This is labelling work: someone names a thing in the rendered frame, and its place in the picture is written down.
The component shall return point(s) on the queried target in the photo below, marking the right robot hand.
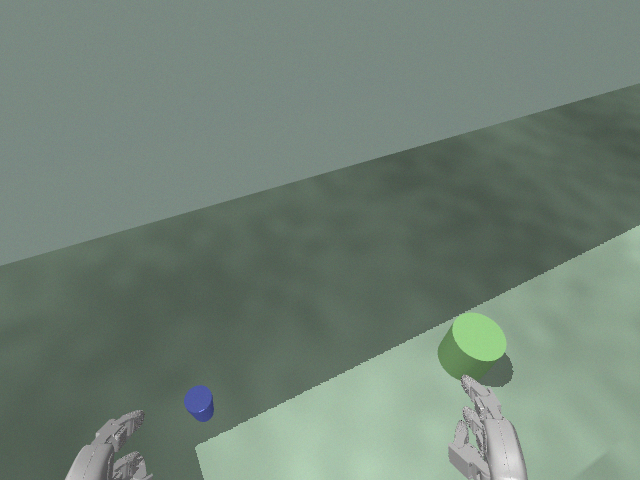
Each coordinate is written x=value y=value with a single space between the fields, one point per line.
x=496 y=438

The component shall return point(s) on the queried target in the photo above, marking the left robot hand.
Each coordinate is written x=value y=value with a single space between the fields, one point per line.
x=96 y=461

